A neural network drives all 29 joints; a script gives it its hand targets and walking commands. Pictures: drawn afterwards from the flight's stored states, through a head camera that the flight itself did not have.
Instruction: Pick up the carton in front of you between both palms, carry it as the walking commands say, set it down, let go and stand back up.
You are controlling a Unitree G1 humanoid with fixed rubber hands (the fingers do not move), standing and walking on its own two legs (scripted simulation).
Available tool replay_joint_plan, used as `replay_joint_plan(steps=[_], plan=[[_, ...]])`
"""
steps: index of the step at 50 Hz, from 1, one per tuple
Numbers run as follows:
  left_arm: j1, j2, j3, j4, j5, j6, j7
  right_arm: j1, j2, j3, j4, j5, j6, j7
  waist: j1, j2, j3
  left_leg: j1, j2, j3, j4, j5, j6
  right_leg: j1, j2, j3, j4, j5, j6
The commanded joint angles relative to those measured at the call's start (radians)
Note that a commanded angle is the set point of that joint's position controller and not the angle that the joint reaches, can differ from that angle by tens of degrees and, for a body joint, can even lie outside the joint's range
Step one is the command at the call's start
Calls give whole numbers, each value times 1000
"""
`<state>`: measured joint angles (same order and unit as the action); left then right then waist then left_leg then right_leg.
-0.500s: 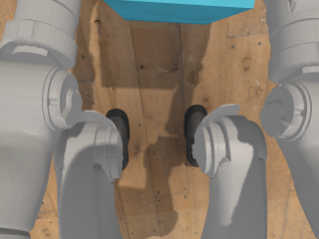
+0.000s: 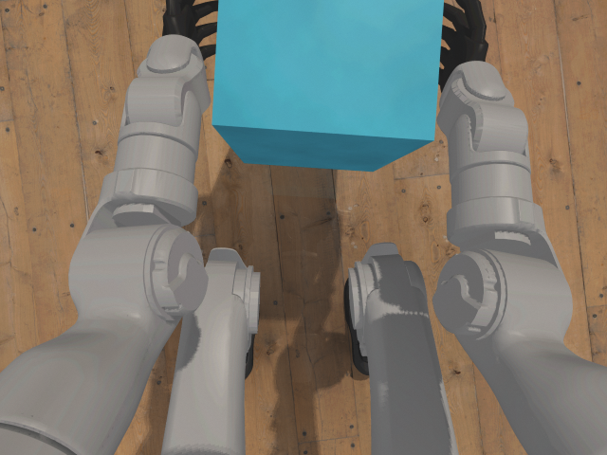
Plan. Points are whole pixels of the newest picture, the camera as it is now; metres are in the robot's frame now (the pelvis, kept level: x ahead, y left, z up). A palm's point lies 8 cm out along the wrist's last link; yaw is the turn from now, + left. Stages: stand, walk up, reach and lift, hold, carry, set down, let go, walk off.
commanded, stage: reach and lift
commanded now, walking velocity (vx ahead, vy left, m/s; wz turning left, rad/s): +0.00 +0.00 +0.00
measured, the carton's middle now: (319, 76) +0.54 -0.03 -0.15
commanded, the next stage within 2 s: none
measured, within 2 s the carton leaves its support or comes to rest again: neither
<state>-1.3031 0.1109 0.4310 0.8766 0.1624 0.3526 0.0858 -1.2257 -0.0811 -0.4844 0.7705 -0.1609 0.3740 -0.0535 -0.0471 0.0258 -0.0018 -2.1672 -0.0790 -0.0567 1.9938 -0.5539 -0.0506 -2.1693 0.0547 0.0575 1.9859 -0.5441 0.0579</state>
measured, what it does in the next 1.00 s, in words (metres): rises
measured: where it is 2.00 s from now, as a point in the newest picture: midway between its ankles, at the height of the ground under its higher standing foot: (302, 343)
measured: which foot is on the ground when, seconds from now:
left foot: down 0.00-1.00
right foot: down 0.00-1.00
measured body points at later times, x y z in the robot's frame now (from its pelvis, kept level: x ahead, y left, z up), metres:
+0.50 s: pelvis +0.01 +0.00 +0.11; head +0.26 +0.00 +0.48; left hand +0.52 +0.13 +0.06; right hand +0.50 -0.17 +0.06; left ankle +0.11 +0.13 -0.39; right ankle +0.11 -0.13 -0.39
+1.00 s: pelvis +0.05 +0.00 +0.25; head +0.19 +0.00 +0.68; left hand +0.46 +0.14 +0.21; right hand +0.45 -0.16 +0.21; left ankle +0.11 +0.13 -0.39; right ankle +0.11 -0.13 -0.39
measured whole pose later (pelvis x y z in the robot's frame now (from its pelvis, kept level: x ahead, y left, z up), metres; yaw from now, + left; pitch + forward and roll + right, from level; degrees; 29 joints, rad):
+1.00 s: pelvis +0.05 +0.00 +0.25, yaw +0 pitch +27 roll +0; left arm -0.61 -0.13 0.41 0.57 0.24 0.38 0.03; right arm -0.59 0.12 -0.41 0.53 -0.25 0.41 0.01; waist -0.02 0.02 -0.20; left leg -1.18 -0.05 -0.07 1.13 -0.42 -0.02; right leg -1.18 0.03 0.06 1.12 -0.41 0.03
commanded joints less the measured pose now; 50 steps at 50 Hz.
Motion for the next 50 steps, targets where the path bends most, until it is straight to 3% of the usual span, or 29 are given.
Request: replay_joint_plan(steps=[1,7,18,25,35,50], plan=[[-542,-1039,-288,59,-46,5,-270,-652,955,363,18,57,-2,283,-24,15,-899,456,-95,142,-266,98,43,486,93,-161,-259,128,-38],[-580,-1048,-258,30,-12,17,-272,-672,969,333,6,23,11,298,-21,14,-1001,565,-99,136,-362,71,40,559,95,-163,-354,86,-42],[-499,-1207,-460,-157,-101,77,-302,-587,1122,515,-134,115,76,327,-15,10,-1329,827,-104,146,-479,242,22,855,102,-163,-465,270,-25],[-322,-1253,-516,-177,-113,76,-312,-399,1171,565,-140,117,73,323,-12,10,-1215,888,-105,118,-576,294,16,949,104,-132,-563,337,-27],[-112,-1274,-508,-162,-77,36,-304,-195,1208,575,-125,81,35,306,5,-8,-1014,1035,-101,79,-760,280,26,1100,103,-87,-748,321,-35],[163,-1317,-606,-249,-77,30,-307,88,1239,665,-194,65,21,307,16,-10,-818,1402,-74,22,-1060,358,33,1453,87,-38,-1042,380,-53]])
